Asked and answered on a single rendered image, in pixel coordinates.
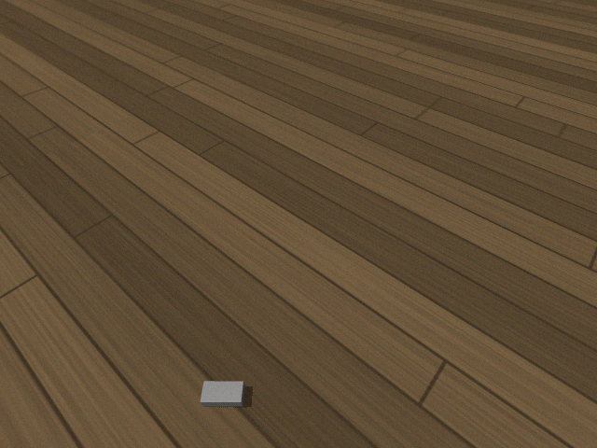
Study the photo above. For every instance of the small box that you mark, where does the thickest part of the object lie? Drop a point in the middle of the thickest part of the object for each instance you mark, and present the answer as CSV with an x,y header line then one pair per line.
x,y
222,393

